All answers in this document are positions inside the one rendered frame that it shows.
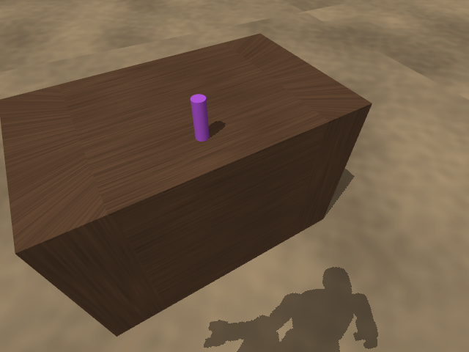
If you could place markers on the can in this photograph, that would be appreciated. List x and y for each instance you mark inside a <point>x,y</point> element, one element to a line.
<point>200,120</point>

